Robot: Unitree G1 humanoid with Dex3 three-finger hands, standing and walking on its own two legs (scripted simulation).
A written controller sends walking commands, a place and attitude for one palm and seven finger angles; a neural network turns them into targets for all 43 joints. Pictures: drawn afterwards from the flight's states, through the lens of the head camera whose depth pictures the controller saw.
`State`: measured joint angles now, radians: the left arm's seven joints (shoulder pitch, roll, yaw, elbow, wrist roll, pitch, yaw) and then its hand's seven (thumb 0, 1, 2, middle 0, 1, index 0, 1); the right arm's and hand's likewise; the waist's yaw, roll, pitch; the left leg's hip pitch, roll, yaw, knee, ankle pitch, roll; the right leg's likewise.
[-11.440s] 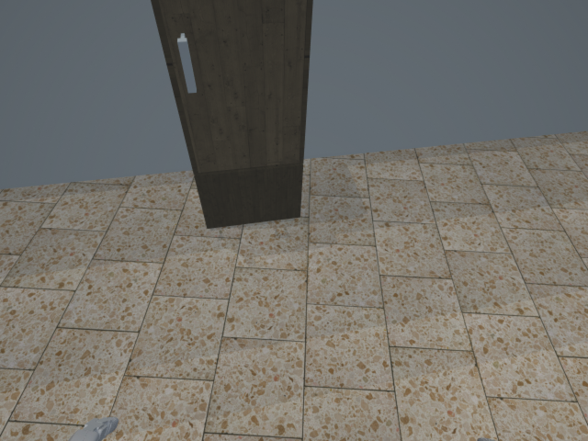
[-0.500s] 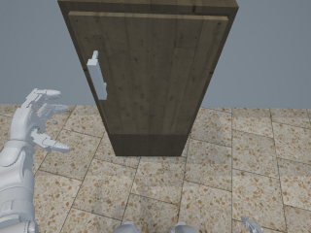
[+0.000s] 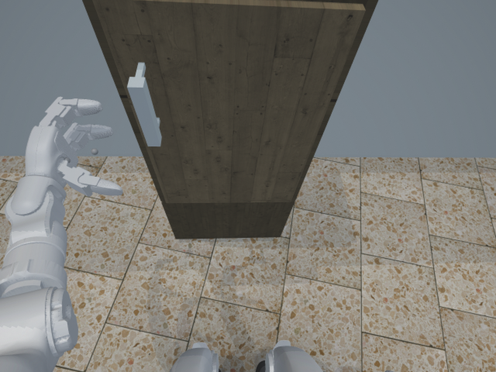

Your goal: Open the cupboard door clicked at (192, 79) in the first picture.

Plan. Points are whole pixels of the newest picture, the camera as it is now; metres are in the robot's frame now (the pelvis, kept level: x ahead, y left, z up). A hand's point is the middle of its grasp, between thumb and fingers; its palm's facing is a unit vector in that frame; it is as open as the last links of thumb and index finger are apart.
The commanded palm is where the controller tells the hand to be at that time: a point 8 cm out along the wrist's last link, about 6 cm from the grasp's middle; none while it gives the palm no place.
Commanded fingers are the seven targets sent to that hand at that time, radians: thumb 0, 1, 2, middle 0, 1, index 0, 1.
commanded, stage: move the hooked fingers beside the handle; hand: left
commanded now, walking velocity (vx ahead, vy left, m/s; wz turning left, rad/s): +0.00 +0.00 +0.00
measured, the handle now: (148, 106) +0.55 +0.18 +0.06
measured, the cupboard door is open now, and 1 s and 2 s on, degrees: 0 0 0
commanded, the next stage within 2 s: slide the fingers in behind the handle in 1.74 s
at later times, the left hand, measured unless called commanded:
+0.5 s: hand (115, 116) +0.52 +0.22 +0.07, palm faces +0.03 -1.00 -0.01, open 14.0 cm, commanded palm +0.48 +0.27 +0.06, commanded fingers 0.00 -0.50 0.30 -0.30 -1.20 -0.30 -1.20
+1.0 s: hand (113, 129) +0.49 +0.23 +0.06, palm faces -0.01 -1.00 +0.01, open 14.0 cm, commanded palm +0.47 +0.27 +0.06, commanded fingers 0.00 -0.50 0.30 -0.30 -1.20 -0.30 -1.20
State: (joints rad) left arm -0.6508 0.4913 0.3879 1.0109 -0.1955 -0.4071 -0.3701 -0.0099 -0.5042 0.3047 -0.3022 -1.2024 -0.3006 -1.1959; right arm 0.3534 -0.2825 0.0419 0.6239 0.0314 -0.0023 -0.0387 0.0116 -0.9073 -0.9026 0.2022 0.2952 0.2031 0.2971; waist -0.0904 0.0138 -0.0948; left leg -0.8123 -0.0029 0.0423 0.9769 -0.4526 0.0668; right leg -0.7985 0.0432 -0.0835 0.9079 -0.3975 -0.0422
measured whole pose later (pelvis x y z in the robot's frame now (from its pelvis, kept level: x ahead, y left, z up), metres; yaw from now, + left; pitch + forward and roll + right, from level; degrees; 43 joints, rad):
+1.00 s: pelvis +0.02 +0.01 +0.00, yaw -1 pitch +20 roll -4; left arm -0.81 0.54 0.39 1.17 -0.15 -0.37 -0.35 -0.01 -0.50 0.30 -0.30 -1.20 -0.30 -1.20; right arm 0.37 -0.28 0.04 0.60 0.01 0.11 -0.02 0.01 -0.91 -0.90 0.20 0.30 0.20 0.30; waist -0.14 0.02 -0.12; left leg -0.88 0.01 0.04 1.00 -0.48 0.08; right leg -0.85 0.06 -0.08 0.91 -0.41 -0.03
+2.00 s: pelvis +0.01 +0.00 -0.01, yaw -1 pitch +21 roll -4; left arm -0.80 0.57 0.42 1.12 -0.15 -0.42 -0.35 -0.01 -0.50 0.30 -0.30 -1.20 -0.30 -1.20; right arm 0.38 -0.28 0.04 0.60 0.01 0.09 -0.02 0.01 -0.91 -0.90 0.20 0.30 0.20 0.30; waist -0.14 0.02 -0.11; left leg -0.90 0.02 0.03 1.02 -0.49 0.06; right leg -0.88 0.07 -0.09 0.92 -0.41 -0.04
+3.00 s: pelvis +0.00 -0.01 -0.01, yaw +0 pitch +21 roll -3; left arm -0.89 0.42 0.29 1.18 -0.11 -0.45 -0.14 -0.01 -0.50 0.30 -0.31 -1.21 -0.31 -1.22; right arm 0.40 -0.27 0.03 0.65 -0.01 0.06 0.02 0.01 -0.91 -0.90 0.20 0.29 0.20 0.30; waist -0.15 0.03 -0.11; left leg -0.94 0.01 0.02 1.05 -0.48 0.06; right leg -0.92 0.05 -0.10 0.97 -0.42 -0.05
